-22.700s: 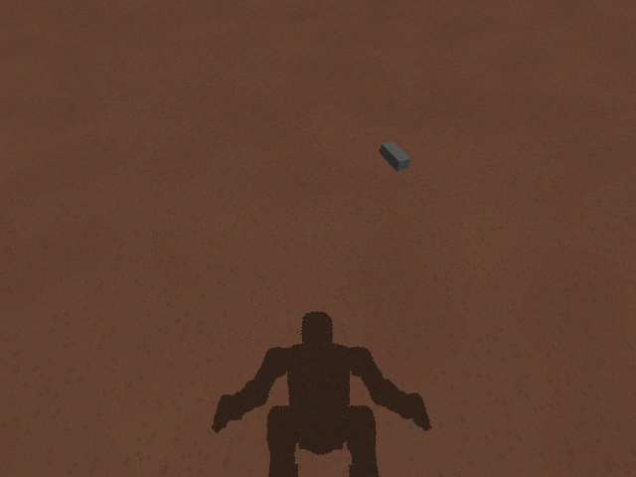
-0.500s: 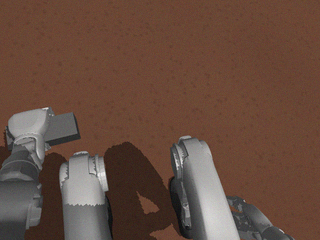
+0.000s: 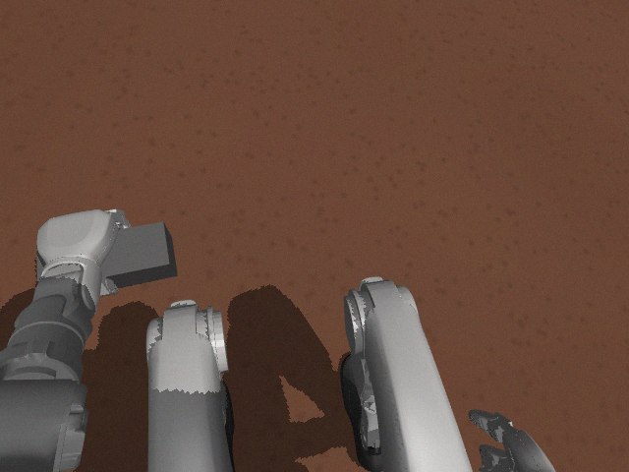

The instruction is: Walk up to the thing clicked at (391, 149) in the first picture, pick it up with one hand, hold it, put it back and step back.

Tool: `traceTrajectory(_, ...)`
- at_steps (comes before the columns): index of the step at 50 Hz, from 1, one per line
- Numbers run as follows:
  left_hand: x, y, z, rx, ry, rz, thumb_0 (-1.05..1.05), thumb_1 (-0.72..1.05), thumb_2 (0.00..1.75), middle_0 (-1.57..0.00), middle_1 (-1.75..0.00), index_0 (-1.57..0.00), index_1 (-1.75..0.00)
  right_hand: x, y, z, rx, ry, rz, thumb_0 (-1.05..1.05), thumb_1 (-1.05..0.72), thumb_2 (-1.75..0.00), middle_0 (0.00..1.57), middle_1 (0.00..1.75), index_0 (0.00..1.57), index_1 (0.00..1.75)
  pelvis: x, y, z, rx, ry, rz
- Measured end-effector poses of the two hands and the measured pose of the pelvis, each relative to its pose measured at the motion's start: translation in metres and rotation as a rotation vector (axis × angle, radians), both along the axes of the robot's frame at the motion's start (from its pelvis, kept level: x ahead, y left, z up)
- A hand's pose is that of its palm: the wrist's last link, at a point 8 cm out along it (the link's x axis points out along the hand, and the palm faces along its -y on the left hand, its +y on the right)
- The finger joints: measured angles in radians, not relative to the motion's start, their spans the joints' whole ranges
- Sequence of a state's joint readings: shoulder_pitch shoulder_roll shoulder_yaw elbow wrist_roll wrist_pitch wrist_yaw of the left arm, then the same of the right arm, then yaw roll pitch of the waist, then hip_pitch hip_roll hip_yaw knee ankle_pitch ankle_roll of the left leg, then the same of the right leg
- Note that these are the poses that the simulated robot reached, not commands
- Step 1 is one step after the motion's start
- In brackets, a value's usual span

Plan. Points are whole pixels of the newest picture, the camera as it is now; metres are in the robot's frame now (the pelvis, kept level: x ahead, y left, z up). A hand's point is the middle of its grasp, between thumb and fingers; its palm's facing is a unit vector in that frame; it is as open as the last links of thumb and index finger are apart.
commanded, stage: lift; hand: left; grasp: from above
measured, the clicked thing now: (111, 261) +0.41 +0.27 -0.18
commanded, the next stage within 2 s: hold in 1.46 s
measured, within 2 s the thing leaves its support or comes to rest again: neither
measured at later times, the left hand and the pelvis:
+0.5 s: hand (18, 278) +0.35 +0.28 +0.01, palm faces -0.40 -0.11 -0.91, open 9.6 cm; pelvis +0.00 +0.01 +0.11, yaw +3 degrees
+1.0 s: hand out of the picture +0.33 +0.26 +0.21, palm faces -0.44 -0.13 -0.89, open 9.6 cm; pelvis +0.04 +0.01 +0.28, yaw +4 degrees
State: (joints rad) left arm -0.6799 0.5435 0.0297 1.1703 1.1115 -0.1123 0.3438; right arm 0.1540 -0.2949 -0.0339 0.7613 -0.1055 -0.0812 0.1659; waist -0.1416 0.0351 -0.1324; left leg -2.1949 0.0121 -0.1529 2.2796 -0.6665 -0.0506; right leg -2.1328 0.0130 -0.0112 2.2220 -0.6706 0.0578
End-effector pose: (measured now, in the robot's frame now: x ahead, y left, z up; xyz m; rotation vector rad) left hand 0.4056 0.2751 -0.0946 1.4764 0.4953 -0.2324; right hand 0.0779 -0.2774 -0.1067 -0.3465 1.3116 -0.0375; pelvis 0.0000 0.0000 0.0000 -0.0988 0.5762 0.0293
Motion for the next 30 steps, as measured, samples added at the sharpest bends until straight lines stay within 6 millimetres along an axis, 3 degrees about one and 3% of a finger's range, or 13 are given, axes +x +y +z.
traceTrajectory(7,-0.019,0.001,0.035,-0.012,-0.009,-0.033,0.01,0.01,0.46,-0.76,-0.54,-0.80,-0.46,0.011,0.003,0.020,-0.005,-0.043,-0.028,0.00,-0.92,-0.91,0.20,0.30,0.20,0.30,-0.002,0.001,0.022,0.006,-0.006,0.007)
traceTrajectory(16,-0.039,0.008,0.094,-0.003,-0.050,-0.037,0.00,0.02,0.45,-0.76,-0.54,-0.80,-0.46,0.044,0.011,0.060,-0.019,-0.164,-0.031,0.00,-0.92,-0.91,0.20,0.30,0.20,0.30,-0.005,0.004,0.058,0.009,-0.025,0.019)
traceTrajectory(30,-0.066,0.000,0.208,-0.031,-0.053,0.002,0.00,0.03,0.43,-0.76,-0.53,-0.80,-0.45,0.081,0.029,0.151,0.001,-0.279,-0.062,0.00,-0.92,-0.91,0.21,0.30,0.21,0.30,0.003,0.005,0.149,0.033,-0.094,0.037)
